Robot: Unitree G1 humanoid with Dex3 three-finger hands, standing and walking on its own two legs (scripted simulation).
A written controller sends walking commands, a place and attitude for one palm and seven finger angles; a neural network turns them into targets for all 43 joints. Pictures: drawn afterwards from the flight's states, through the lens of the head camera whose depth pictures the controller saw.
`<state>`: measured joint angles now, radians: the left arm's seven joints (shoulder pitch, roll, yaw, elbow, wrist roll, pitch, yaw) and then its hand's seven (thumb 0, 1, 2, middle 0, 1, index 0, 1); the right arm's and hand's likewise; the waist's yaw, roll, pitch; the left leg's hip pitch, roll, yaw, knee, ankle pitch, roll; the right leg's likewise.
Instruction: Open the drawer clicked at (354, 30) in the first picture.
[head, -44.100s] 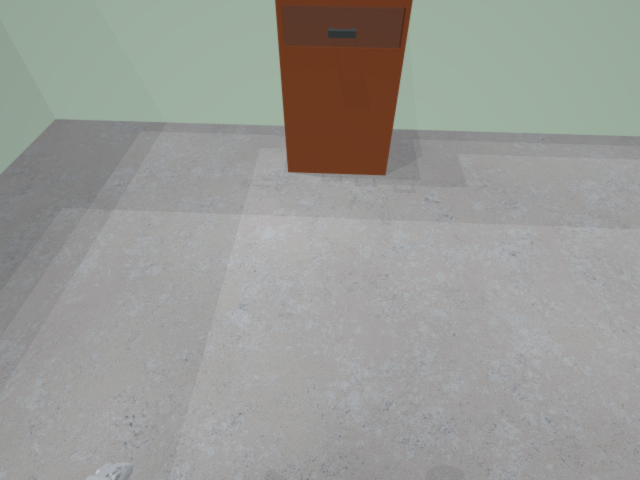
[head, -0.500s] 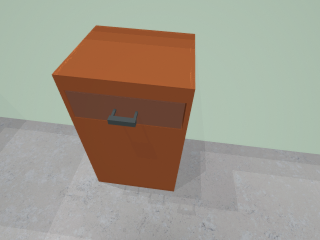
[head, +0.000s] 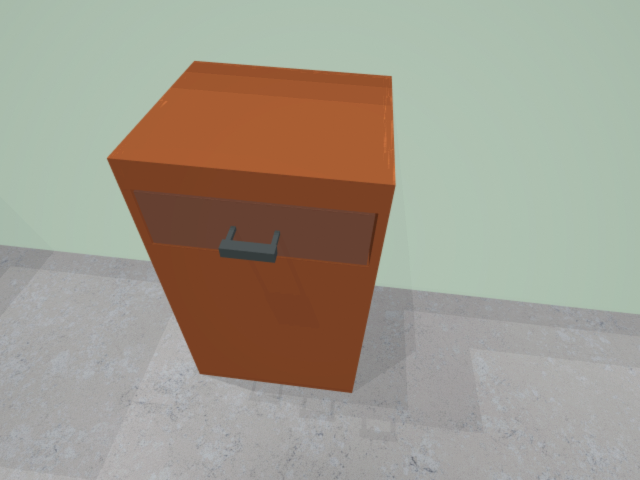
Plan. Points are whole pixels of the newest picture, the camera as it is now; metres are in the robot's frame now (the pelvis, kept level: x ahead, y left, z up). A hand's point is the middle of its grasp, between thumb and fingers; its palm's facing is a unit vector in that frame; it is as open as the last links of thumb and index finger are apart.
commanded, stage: come to a stop and stand still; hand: left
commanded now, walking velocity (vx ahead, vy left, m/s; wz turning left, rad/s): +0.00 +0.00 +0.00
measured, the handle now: (251, 242) +0.55 +0.16 -0.06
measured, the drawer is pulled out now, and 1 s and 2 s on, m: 0.00 0.00 0.00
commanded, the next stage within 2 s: look again from close up in 0.36 s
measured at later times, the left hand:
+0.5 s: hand out of the picture +0.01 +0.18 -0.17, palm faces +0.02 -0.99 -0.15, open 7.4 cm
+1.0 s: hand out of the picture -0.01 +0.17 -0.17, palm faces +0.03 -0.99 -0.13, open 7.4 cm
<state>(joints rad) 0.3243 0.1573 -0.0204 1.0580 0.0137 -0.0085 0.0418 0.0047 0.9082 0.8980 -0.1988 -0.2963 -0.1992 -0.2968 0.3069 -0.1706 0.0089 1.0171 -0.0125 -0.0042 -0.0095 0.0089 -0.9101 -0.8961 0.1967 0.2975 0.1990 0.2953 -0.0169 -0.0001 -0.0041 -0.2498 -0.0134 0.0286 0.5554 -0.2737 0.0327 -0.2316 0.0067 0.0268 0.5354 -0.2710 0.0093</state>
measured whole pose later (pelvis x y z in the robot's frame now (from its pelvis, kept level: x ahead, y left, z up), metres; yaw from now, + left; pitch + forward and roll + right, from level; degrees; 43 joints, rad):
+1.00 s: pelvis +0.01 +0.01 +0.01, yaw +0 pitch -2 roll +0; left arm 0.35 0.13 -0.01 1.10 0.02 -0.01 0.04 0.00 0.91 0.90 -0.20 -0.30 -0.20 -0.30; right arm 0.30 -0.13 0.01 1.11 -0.01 -0.01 -0.02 0.01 -0.91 -0.90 0.20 0.30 0.20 0.30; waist 0.00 -0.03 0.02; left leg -0.19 -0.04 0.04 0.44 -0.22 0.05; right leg -0.18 -0.02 0.04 0.43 -0.23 0.03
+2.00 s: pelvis +0.04 -0.03 -0.02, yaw +0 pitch +10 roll +2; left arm 0.35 0.42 0.02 -0.07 0.99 -0.12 0.35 0.00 -0.03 0.50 -0.29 -0.89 -0.29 -0.89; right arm 0.16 -0.24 -0.03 0.59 -0.06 0.13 0.00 0.01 -0.90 -0.90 0.20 0.30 0.20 0.30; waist 0.05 0.04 -0.08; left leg -0.52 0.00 0.03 0.75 -0.40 -0.01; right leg -0.54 0.03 0.02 0.80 -0.43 -0.04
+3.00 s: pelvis +0.02 +0.00 +0.00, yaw +1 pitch +4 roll +0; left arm -0.07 0.50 -0.02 0.09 0.93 -0.10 0.12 0.00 -0.49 0.30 -0.32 -1.20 -0.32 -1.20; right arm 0.18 -0.25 -0.04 0.63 0.00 0.16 0.00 0.01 -0.90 -0.90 0.20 0.30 0.20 0.30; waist 0.07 0.06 -0.02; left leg -0.34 -0.03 0.02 0.55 -0.28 0.03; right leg -0.34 0.00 0.02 0.56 -0.30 0.00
